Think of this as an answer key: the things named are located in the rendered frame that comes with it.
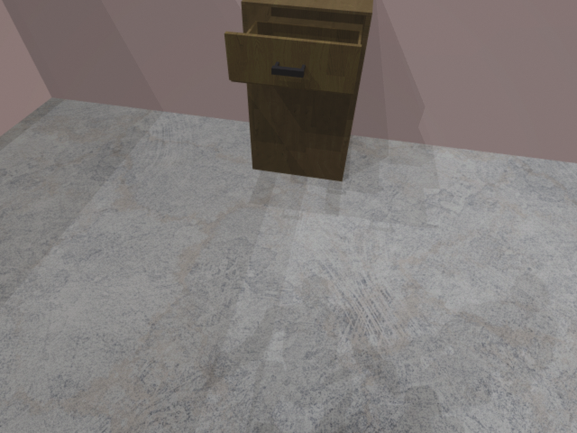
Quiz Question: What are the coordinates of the cabinet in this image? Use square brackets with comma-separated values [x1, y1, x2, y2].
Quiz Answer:
[242, 0, 373, 181]

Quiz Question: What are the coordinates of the handle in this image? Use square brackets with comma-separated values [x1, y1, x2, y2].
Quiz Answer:
[271, 61, 306, 78]

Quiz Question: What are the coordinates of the drawer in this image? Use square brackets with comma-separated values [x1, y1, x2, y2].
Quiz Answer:
[224, 21, 362, 95]

